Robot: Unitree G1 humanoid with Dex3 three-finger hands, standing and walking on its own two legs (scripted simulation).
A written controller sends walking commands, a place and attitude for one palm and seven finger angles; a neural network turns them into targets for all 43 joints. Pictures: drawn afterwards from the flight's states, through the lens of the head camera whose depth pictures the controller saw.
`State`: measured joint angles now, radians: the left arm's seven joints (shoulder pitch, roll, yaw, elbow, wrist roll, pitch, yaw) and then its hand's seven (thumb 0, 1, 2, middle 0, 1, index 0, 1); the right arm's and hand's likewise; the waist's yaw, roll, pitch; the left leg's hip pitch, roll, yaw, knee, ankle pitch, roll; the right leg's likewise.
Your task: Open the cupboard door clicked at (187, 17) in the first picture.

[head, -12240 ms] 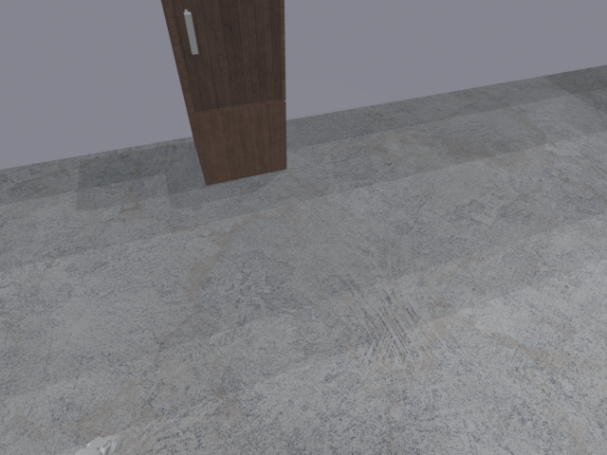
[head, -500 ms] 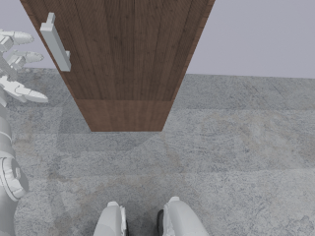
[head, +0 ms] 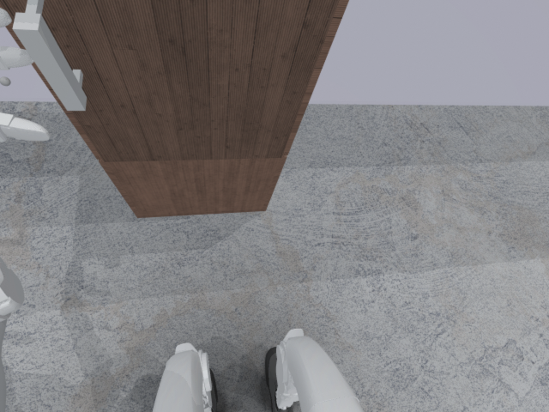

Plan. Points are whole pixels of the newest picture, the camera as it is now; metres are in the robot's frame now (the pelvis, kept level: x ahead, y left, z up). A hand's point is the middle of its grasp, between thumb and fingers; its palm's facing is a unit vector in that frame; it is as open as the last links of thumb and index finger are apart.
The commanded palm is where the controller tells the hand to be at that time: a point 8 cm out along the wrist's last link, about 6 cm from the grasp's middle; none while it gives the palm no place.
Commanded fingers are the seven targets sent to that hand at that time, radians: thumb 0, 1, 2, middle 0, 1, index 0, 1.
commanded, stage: move the hooked fingers beside the handle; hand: left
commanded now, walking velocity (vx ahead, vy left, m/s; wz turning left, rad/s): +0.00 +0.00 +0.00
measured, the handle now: (57, 56) +0.57 +0.23 +0.07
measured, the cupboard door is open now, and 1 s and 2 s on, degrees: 0 0 0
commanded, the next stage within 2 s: slide the fingers in behind the handle in 0.60 s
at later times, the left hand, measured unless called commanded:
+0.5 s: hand (9, 84) +0.52 +0.27 +0.07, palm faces +0.01 -1.00 -0.01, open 14.0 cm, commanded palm +0.51 +0.30 +0.07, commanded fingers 0.00 -0.50 0.30 -0.30 -1.20 -0.30 -1.20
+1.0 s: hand (14, 87) +0.52 +0.26 +0.07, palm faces +0.02 -1.00 +0.00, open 14.0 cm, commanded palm +0.51 +0.29 +0.07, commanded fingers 0.00 -0.50 0.30 -0.30 -1.20 -0.30 -1.20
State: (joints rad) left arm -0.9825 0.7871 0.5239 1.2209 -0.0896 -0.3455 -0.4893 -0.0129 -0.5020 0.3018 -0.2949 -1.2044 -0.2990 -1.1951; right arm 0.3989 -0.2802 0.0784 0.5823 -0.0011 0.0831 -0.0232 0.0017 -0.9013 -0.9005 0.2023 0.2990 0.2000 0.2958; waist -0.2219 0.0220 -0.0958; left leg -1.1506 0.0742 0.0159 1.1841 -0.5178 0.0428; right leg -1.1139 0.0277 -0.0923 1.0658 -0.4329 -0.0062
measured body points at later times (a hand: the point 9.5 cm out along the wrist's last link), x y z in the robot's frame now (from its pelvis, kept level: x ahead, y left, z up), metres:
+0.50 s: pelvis +0.01 +0.01 +0.01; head +0.18 +0.05 +0.42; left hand +0.52 +0.33 +0.07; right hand +0.01 -0.26 -0.09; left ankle +0.01 +0.09 -0.64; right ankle +0.03 -0.12 -0.64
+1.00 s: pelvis +0.01 +0.00 +0.01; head +0.17 +0.05 +0.42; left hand +0.51 +0.32 +0.07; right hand +0.01 -0.27 -0.09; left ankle +0.01 +0.09 -0.64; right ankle +0.03 -0.12 -0.64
